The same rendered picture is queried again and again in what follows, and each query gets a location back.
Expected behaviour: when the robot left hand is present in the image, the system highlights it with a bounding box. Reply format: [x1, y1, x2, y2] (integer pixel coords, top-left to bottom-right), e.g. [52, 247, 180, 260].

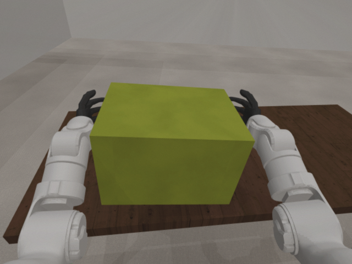
[76, 90, 105, 123]

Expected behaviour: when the carton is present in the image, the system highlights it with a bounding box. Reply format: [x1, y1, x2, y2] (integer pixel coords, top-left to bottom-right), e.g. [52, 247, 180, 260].
[89, 82, 255, 205]

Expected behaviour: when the table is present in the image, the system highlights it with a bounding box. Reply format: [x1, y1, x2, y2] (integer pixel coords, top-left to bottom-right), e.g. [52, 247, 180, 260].
[3, 104, 352, 264]

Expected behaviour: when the left robot forearm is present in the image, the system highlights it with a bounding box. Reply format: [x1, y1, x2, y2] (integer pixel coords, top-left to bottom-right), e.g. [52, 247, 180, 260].
[17, 116, 94, 258]

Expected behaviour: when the right robot forearm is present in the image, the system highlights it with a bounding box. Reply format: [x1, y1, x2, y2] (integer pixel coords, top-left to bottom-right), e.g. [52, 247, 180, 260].
[246, 115, 343, 242]

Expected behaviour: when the right robot upper arm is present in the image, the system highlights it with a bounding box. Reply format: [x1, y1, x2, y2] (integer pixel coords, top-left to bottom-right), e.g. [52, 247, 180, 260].
[272, 199, 352, 264]

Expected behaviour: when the left robot upper arm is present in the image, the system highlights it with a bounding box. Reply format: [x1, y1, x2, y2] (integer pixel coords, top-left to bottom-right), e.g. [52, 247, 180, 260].
[4, 210, 87, 264]

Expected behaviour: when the robot right hand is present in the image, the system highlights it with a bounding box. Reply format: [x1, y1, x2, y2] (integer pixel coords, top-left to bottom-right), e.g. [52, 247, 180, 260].
[229, 89, 261, 125]

